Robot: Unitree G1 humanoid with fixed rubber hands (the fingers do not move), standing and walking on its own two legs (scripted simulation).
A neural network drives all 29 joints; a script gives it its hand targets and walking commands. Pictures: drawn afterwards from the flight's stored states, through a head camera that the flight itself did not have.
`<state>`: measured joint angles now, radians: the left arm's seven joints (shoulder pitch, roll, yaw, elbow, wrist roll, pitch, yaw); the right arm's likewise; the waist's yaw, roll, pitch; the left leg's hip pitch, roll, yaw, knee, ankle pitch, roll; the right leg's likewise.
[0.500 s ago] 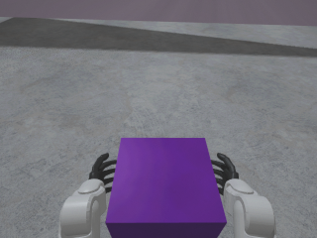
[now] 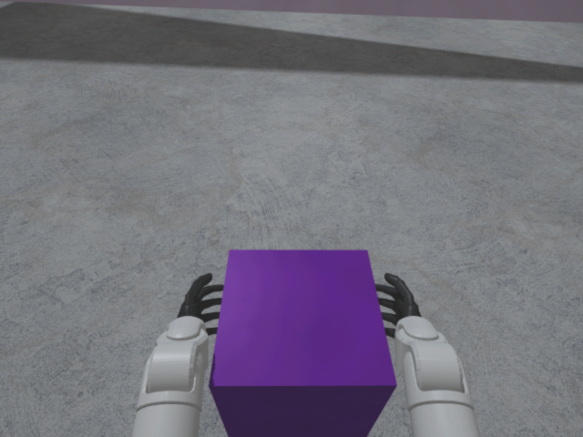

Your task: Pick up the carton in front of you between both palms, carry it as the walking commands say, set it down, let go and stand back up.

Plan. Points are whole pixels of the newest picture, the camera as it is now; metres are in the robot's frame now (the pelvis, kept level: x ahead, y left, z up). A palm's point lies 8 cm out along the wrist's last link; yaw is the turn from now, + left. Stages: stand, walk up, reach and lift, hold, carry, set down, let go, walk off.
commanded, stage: carry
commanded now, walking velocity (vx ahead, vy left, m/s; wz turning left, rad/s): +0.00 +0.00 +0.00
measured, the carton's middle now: (297, 350) +0.28 +0.00 -0.06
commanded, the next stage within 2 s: hold in 0.20 s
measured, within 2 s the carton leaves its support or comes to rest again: neither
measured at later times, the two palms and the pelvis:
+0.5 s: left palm (209, 322) +0.28 +0.12 +0.03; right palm (431, 338) +0.26 -0.17 +0.04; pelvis -0.01 +0.00 +0.01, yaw -4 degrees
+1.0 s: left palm (192, 311) +0.29 +0.15 +0.04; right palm (413, 333) +0.26 -0.15 +0.05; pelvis -0.01 +0.03 +0.01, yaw -7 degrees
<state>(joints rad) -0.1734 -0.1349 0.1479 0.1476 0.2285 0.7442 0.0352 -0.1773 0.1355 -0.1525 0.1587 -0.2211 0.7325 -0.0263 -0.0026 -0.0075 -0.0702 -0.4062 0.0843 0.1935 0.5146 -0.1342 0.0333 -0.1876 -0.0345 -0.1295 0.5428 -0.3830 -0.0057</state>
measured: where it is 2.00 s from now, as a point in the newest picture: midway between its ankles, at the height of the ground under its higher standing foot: outside the picture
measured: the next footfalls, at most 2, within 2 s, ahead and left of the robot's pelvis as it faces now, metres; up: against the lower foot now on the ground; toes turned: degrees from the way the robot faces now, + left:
none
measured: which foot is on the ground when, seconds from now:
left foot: down 0.00-1.00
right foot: down 0.00-1.00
